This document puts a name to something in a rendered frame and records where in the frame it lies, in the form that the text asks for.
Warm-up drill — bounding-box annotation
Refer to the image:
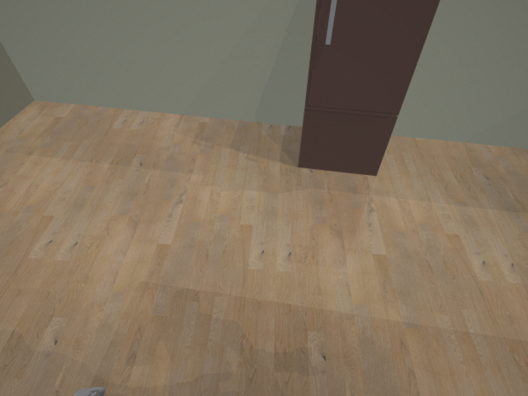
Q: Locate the cupboard door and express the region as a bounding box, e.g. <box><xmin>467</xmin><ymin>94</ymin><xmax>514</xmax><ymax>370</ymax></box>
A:
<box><xmin>309</xmin><ymin>0</ymin><xmax>435</xmax><ymax>113</ymax></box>

